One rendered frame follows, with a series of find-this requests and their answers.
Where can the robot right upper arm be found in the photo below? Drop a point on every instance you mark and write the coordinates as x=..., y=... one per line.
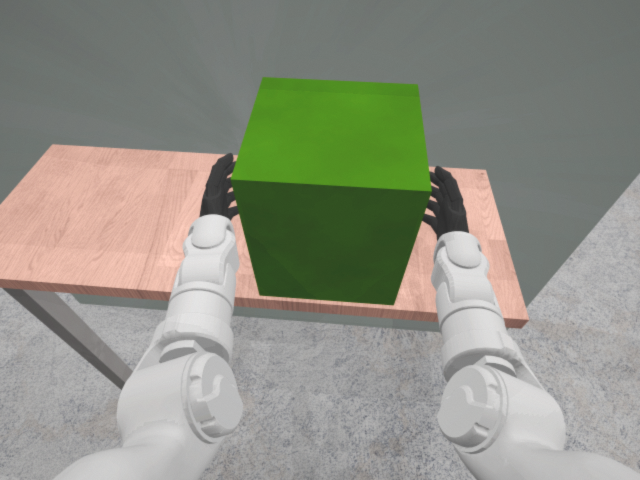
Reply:
x=503, y=428

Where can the right robot forearm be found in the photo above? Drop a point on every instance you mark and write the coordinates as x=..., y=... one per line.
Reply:
x=470, y=319

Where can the carton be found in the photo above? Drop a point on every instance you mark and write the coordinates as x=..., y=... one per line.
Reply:
x=331, y=183

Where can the robot left upper arm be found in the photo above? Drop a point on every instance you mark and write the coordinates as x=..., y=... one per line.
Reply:
x=172, y=418

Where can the left robot hand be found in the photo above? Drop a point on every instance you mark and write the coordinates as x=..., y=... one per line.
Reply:
x=215, y=199

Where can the right robot hand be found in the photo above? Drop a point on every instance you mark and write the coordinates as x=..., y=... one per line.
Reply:
x=449, y=209

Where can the table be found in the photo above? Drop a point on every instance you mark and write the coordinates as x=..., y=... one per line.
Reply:
x=112, y=222

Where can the left robot forearm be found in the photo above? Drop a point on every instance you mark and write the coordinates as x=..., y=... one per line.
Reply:
x=202, y=299

